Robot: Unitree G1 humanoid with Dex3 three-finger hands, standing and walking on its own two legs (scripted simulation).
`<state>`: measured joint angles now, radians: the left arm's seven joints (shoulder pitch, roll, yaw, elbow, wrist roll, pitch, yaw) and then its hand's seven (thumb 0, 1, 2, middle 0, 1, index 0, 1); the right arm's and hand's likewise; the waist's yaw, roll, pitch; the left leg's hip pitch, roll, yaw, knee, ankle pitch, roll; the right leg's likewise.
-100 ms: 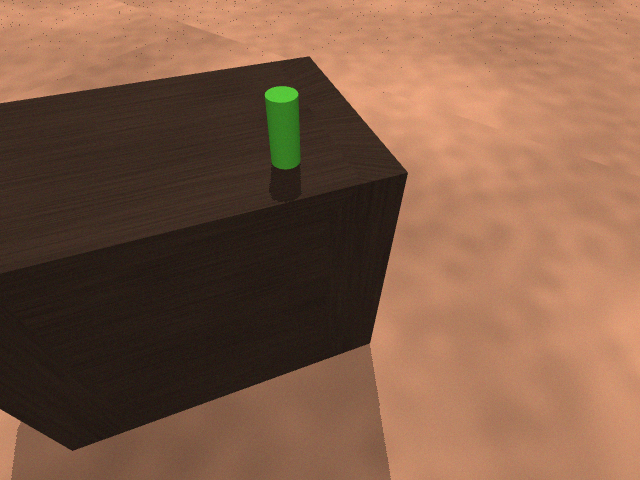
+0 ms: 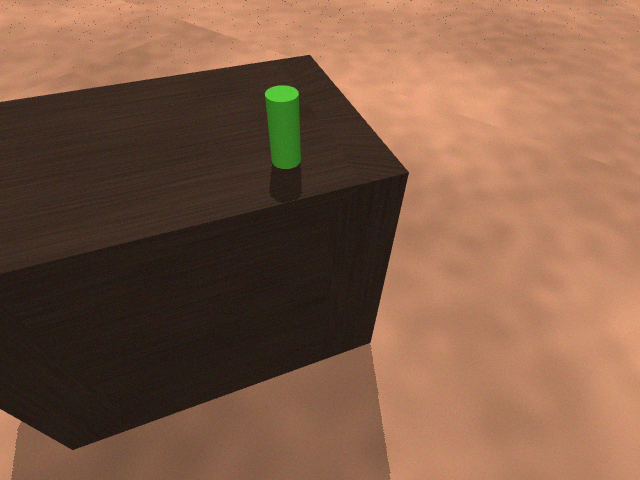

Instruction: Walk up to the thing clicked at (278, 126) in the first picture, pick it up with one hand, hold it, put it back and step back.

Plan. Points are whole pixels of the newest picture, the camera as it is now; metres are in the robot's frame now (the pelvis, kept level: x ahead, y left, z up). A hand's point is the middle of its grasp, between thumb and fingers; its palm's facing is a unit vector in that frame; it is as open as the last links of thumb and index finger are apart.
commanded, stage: stand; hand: right
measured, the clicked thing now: (284, 129) +0.73 +0.09 +0.04
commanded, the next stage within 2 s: walk up in 1.02 s
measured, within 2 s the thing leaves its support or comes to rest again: neither
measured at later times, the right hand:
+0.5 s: hand out of the picture +0.08 -0.25 -0.16, palm faces -0.02 +0.94 -0.34, open 7.4 cm
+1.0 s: hand out of the picture +0.08 -0.25 -0.16, palm faces -0.03 +0.94 -0.34, open 7.4 cm
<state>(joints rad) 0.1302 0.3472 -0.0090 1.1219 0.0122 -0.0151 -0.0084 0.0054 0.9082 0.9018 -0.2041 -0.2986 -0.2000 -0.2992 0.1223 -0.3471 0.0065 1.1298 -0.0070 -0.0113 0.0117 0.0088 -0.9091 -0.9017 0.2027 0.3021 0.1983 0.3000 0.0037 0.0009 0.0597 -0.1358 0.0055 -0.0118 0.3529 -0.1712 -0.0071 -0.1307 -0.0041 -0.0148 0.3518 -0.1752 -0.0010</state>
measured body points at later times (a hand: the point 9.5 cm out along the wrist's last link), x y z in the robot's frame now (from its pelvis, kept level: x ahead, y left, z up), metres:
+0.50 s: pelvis +0.01 +0.00 +0.00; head +0.01 +0.00 +0.45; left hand +0.09 +0.30 -0.13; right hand +0.08 -0.30 -0.13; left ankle +0.02 +0.12 -0.75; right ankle +0.01 -0.12 -0.75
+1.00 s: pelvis +0.01 +0.00 +0.00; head +0.01 +0.00 +0.45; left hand +0.08 +0.30 -0.13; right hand +0.08 -0.30 -0.13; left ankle +0.02 +0.12 -0.75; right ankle +0.01 -0.12 -0.75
